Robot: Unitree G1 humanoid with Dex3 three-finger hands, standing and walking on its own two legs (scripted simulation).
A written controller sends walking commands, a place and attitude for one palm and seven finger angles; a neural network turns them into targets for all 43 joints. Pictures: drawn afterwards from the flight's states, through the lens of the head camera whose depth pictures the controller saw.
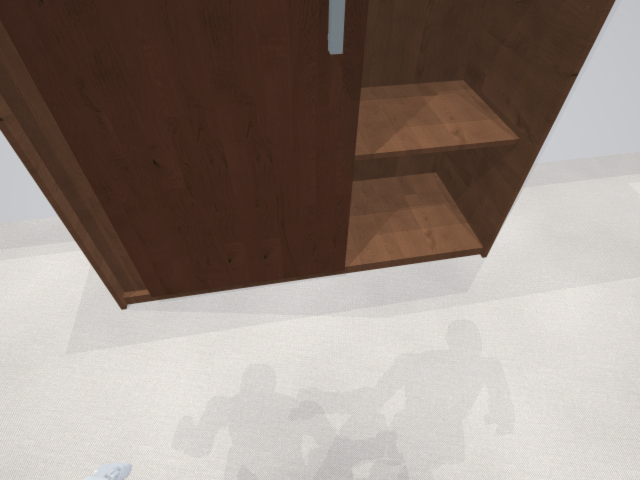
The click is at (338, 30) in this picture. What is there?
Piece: wardrobe's sliding door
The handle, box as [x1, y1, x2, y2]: [328, 0, 344, 54]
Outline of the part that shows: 329,0 328,50 330,54 342,53 344,0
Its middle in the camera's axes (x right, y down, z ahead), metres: +0.03 -0.50 +0.78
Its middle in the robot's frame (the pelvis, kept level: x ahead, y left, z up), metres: +0.94 +0.02 +0.25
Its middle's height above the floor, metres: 1.02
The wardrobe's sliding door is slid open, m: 0.60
